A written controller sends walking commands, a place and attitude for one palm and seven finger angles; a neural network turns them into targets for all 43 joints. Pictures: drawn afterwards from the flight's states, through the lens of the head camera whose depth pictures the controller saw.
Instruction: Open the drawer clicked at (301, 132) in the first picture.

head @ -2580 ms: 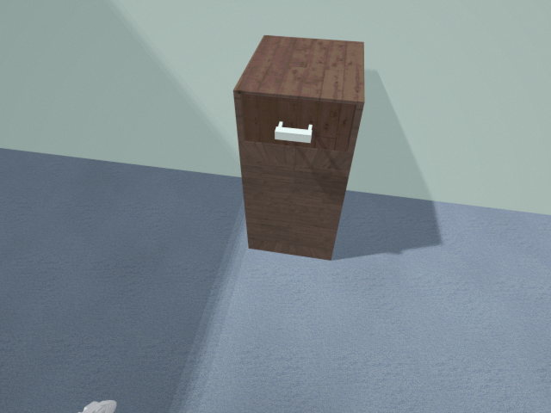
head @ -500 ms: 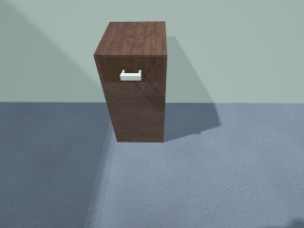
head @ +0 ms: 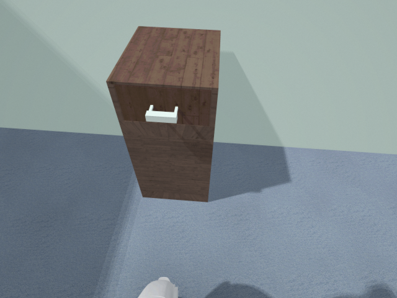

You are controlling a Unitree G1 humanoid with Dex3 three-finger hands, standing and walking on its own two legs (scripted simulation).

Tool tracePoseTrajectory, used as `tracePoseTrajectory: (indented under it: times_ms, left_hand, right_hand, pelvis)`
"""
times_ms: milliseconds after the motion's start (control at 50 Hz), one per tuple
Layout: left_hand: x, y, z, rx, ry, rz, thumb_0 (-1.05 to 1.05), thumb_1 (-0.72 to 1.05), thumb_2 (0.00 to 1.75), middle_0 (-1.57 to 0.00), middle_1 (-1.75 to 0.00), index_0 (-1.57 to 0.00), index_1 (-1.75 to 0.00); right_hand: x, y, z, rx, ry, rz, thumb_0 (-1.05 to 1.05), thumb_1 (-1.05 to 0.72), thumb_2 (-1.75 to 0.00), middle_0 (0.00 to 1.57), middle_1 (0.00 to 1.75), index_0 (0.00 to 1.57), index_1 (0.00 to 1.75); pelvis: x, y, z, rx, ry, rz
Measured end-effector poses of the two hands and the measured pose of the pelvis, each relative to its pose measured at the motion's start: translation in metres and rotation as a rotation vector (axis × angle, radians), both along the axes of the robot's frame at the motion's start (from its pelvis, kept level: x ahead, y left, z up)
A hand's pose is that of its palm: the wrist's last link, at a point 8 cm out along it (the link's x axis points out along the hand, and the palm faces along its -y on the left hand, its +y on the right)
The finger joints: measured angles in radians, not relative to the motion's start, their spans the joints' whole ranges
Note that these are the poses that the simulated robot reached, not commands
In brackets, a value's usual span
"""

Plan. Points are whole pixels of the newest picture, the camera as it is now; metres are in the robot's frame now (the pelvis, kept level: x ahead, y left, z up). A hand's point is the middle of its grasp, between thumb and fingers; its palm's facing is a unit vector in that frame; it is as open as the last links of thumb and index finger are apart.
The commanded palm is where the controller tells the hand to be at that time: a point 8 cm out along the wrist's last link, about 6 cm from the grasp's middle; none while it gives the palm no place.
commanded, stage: take the last steps up to it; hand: left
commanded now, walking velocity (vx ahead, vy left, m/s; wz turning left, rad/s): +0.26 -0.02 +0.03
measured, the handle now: (162, 112) +0.70 +0.21 -0.08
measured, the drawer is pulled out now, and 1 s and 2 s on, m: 0.00 0.00 0.00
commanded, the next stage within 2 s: come to a stop and stand still in 0.20 s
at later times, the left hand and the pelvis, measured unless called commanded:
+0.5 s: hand (144, 251) +0.25 +0.17 -0.17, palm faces +0.02 -0.97 -0.23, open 7.3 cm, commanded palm none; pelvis +0.19 -0.02 -0.01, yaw -1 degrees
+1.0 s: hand (112, 285) +0.17 +0.23 -0.18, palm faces +0.11 -0.98 -0.17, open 7.4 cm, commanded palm none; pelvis +0.14 +0.04 +0.01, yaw +2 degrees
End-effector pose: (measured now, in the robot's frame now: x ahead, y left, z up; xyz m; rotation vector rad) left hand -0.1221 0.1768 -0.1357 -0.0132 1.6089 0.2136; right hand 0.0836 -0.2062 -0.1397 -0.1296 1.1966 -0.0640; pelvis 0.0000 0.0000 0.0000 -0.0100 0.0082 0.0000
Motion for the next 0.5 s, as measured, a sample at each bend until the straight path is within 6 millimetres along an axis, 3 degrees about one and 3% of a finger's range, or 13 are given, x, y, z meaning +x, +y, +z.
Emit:
tracePoseTrajectory:
  times_ms: [80, 140, 180, 240, 320, 420, 500]
  left_hand:
    - [0.029, 0.010, -0.010, -0.011, 0.046, 0.003, 0.00, 0.90, 0.90, -0.20, -0.30, -0.20, -0.30]
    - [0.067, 0.025, -0.019, -0.013, 0.047, -0.022, 0.00, 0.90, 0.90, -0.20, -0.30, -0.20, -0.30]
    - [0.105, 0.037, -0.019, 0.004, -0.002, -0.050, 0.00, 0.90, 0.90, -0.20, -0.30, -0.20, -0.30]
    - [0.174, 0.051, -0.014, 0.029, -0.118, -0.094, 0.00, 0.91, 0.90, -0.20, -0.30, -0.20, -0.30]
    - [0.260, 0.059, -0.006, 0.064, -0.280, -0.115, 0.00, 0.91, 0.90, -0.20, -0.30, -0.20, -0.30]
    - [0.331, 0.059, 0.000, 0.110, -0.353, -0.157, 0.01, 0.94, 0.90, -0.20, -0.30, -0.20, -0.30]
    - [0.365, 0.043, -0.006, 0.129, -0.365, -0.192, 0.01, 0.93, 0.90, -0.20, -0.30, -0.20, -0.30]
  right_hand:
    - [0.063, 0.019, -0.006, 0.005, -0.075, 0.018, 0.00, -0.91, -0.90, 0.20, 0.30, 0.20, 0.30]
    - [0.084, 0.025, -0.008, -0.004, -0.111, -0.019, 0.00, -0.91, -0.90, 0.20, 0.30, 0.20, 0.30]
    - [0.084, 0.022, -0.004, -0.013, -0.096, -0.067, -0.01, -0.92, -0.90, 0.21, 0.30, 0.20, 0.30]
    - [0.086, 0.002, 0.008, -0.074, -0.080, -0.117, -0.04, -0.96, -0.90, 0.21, 0.30, 0.21, 0.30]
    - [0.077, -0.015, 0.013, -0.109, 0.034, -0.100, -0.04, -0.95, -0.90, 0.21, 0.30, 0.20, 0.30]
    - [0.069, -0.024, 0.006, -0.093, 0.158, -0.113, -0.02, -0.93, -0.90, 0.20, 0.30, 0.20, 0.30]
    - [0.073, -0.032, -0.011, -0.054, 0.227, -0.145, -0.01, -0.92, -0.90, 0.20, 0.30, 0.20, 0.30]
  pelvis:
    - [0.042, 0.010, -0.012, 0.007, -0.008, -0.002]
    - [0.070, 0.017, -0.017, 0.014, -0.019, -0.019]
    - [0.085, 0.019, -0.012, 0.024, -0.025, -0.028]
    - [0.106, 0.020, -0.002, 0.027, -0.023, -0.027]
    - [0.133, 0.016, 0.006, 0.026, -0.016, -0.019]
    - [0.165, 0.000, 0.005, 0.031, -0.026, -0.006]
    - [0.186, -0.018, -0.006, 0.040, -0.031, -0.015]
